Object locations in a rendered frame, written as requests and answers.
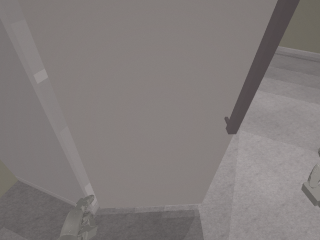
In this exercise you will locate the handle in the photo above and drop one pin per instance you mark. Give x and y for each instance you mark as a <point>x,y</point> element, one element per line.
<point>274,32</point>

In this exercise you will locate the left robot hand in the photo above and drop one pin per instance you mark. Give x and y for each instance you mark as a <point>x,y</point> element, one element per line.
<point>76,218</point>

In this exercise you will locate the fridge door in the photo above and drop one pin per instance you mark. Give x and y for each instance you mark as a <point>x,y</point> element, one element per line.
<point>144,87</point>

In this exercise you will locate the right robot hand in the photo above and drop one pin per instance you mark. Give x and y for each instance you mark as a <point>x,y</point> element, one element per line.
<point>311,188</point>

